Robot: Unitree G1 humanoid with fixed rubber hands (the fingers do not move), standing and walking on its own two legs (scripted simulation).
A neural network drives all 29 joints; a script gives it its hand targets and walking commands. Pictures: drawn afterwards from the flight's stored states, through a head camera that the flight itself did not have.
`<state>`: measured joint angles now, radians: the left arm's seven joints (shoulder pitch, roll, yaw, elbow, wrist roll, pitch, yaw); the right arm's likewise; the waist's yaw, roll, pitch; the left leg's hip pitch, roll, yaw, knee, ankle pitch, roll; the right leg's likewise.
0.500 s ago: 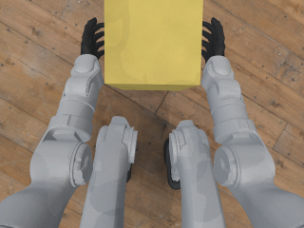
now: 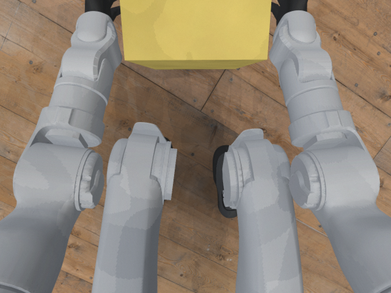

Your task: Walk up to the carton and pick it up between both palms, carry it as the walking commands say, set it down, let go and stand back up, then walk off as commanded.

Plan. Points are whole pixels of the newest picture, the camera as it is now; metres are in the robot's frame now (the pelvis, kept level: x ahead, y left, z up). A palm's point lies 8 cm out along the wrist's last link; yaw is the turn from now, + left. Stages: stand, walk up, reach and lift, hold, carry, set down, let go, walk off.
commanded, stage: set down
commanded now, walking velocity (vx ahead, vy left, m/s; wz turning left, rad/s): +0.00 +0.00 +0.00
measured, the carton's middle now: (195, 15) +0.54 +0.02 -0.23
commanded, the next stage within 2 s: none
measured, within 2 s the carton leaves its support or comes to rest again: rests again in 0.42 s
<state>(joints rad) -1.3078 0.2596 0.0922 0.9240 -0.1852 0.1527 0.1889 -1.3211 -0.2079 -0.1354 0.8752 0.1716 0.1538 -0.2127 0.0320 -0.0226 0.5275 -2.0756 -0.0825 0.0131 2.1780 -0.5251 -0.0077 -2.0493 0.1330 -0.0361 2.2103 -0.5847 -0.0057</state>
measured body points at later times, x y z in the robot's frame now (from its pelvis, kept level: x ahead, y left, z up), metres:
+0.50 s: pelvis +0.01 +0.01 -0.01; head +0.34 +0.02 +0.28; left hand +0.52 +0.17 -0.17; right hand +0.53 -0.12 -0.17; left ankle +0.14 +0.11 -0.34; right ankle +0.13 -0.10 -0.34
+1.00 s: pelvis +0.01 +0.00 -0.02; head +0.34 +0.01 +0.28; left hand +0.52 +0.17 -0.17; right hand +0.53 -0.12 -0.17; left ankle +0.14 +0.11 -0.34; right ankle +0.13 -0.10 -0.34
